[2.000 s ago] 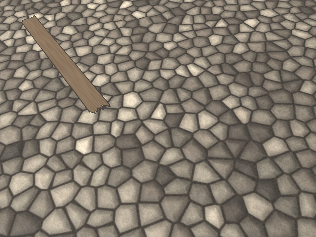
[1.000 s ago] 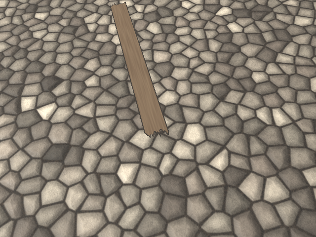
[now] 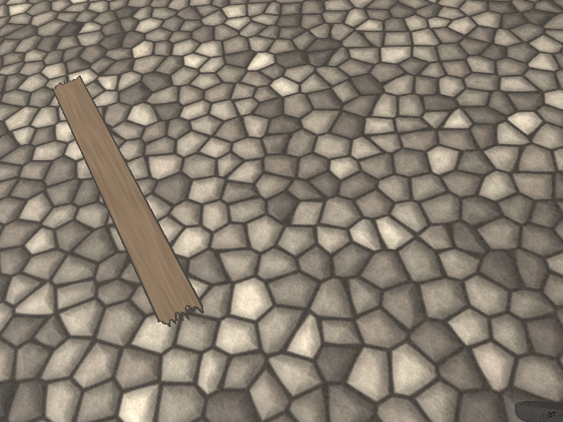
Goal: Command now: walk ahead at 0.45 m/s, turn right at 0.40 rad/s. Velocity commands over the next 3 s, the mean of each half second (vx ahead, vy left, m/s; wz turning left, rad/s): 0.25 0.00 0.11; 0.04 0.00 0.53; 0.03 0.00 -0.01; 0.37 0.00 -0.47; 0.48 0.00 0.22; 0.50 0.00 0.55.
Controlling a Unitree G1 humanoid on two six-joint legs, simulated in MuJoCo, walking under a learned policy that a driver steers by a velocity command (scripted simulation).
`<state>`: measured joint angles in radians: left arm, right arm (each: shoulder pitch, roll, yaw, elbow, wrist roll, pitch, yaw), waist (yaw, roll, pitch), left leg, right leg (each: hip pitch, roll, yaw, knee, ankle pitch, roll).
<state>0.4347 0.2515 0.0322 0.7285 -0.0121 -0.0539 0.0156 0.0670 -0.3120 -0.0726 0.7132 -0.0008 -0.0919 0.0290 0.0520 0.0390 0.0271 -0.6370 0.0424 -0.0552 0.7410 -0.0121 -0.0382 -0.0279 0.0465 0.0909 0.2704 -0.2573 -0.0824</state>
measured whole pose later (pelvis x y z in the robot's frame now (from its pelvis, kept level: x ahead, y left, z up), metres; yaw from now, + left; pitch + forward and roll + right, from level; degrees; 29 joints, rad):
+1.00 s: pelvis +0.27 -0.02 -0.01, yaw +25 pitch +1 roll +0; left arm 0.17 0.27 0.06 0.65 0.01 0.01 0.03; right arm 0.16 -0.30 -0.08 0.67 0.02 0.08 0.00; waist 0.02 0.01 0.07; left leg -0.41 0.03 -0.01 0.85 -0.41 -0.10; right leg -0.26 -0.07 -0.11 0.46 -0.20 0.00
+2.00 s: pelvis +0.43 +0.00 -0.01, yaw +5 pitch +2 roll +1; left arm 0.44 0.28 0.06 0.77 -0.02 -0.05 0.03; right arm -0.01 -0.29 -0.05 0.72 0.01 -0.10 0.06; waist 0.08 0.04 0.04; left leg -0.60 0.01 -0.02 0.51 0.08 -0.02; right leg 0.10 0.03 0.13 0.23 -0.36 -0.05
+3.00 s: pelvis +0.97 +0.10 -0.02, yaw +33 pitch +1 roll -2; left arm 0.35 0.31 0.08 0.81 -0.01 -0.08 0.01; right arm 0.06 -0.28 -0.05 0.63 0.02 -0.02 0.06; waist 0.10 0.04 0.05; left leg -0.63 0.07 0.00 0.67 -0.05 0.03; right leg 0.08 0.00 -0.22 0.24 -0.33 0.02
